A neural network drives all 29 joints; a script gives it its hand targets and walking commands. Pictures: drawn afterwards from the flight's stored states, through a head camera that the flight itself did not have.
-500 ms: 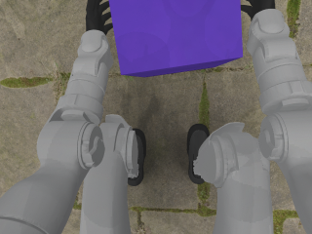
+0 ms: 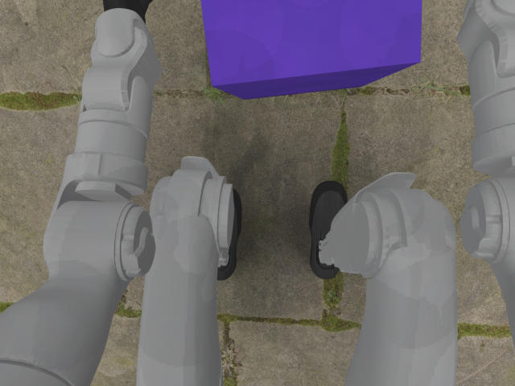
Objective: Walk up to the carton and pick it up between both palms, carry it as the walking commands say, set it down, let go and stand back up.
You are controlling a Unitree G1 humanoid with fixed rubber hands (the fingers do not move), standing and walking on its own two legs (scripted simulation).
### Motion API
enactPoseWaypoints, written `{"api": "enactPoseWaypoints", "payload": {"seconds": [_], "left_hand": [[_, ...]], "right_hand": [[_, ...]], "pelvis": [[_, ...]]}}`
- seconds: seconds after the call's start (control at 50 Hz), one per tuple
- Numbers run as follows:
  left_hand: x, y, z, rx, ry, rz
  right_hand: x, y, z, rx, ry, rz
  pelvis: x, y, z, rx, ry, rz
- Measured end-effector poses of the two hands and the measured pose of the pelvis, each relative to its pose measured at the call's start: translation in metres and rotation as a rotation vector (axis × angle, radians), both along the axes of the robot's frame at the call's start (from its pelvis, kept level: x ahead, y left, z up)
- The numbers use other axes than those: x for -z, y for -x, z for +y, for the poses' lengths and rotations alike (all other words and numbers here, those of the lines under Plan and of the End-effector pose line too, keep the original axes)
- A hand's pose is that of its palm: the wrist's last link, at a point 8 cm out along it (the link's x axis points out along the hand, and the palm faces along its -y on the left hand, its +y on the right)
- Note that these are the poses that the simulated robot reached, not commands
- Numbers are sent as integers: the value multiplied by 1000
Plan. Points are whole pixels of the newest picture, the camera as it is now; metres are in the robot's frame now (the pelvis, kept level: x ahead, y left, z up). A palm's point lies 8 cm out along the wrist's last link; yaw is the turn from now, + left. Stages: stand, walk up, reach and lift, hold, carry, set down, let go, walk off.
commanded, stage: set down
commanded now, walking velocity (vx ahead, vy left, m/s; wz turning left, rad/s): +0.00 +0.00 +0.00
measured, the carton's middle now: (300, 14) +0.54 +0.01 -0.25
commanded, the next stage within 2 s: let go in 1.14 s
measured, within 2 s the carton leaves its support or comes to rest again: neither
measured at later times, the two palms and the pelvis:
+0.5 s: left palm out of the picture +0.52 +0.20 +0.01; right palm out of the picture +0.58 -0.18 +0.02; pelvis +0.00 -0.01 +0.11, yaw +1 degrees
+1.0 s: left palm out of the picture +0.51 +0.21 +0.17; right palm out of the picture +0.59 -0.19 +0.17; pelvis +0.01 -0.01 +0.23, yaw +2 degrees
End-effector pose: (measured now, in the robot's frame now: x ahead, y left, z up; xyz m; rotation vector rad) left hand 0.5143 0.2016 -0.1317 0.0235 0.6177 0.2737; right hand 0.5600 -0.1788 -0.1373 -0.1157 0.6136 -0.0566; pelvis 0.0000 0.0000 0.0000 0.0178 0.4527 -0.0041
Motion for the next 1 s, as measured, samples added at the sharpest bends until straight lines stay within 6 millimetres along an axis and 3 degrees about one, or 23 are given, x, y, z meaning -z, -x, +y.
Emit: {"api": "enactPoseWaypoints", "payload": {"seconds": [0.1,0.26,0.4,0.78,1.0], "left_hand": [[-18,6,1,-10,-2,36],[-73,-2,-1,-10,-3,13],[-121,-6,-1,-5,5,-36],[-222,3,10,-16,21,-9],[-297,3,12,-18,21,-32]], "right_hand": [[-21,0,-1,-3,7,39],[-80,-13,4,-25,-12,10],[-125,-20,5,-37,-9,-8],[-228,-23,0,-39,0,34],[-308,-29,-6,-52,-5,-6]], "pelvis": [[-13,3,-1,-3,-1,-17],[-46,2,-4,-8,-3,-16],[-81,0,-6,-14,-5,-39],[-180,-8,-7,-29,4,-55],[-234,-13,-11,-39,3,-54]]}}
